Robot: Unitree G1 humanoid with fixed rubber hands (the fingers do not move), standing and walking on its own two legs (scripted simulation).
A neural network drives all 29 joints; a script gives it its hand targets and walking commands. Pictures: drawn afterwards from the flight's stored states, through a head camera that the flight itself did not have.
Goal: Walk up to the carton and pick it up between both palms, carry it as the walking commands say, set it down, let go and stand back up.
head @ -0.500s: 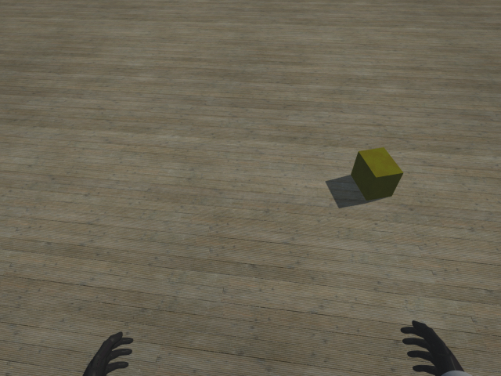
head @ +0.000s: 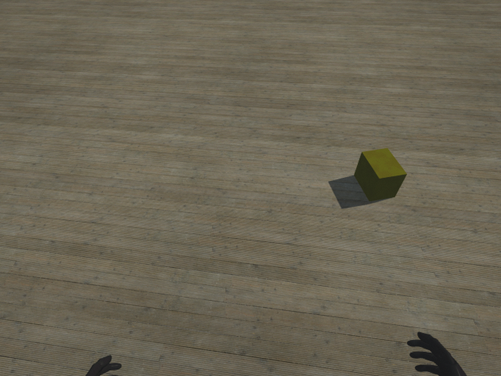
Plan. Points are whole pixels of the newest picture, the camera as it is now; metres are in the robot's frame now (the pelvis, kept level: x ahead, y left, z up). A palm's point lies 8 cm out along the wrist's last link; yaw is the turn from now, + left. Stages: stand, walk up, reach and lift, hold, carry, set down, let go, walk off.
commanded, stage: stand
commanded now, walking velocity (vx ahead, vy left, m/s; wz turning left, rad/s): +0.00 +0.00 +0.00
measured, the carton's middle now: (378, 174) +1.16 -0.67 -0.69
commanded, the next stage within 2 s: walk up in 1.20 s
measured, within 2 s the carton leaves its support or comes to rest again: neither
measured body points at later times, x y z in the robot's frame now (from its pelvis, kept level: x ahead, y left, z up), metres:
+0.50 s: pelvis -0.01 +0.00 +0.01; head +0.00 +0.00 +0.46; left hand +0.11 +0.30 -0.11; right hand +0.10 -0.30 -0.11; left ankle +0.00 +0.12 -0.74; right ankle +0.00 -0.13 -0.74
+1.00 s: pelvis -0.01 +0.00 +0.01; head +0.00 +0.01 +0.46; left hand +0.08 +0.30 -0.12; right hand +0.08 -0.31 -0.11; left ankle +0.00 +0.12 -0.74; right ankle +0.00 -0.13 -0.74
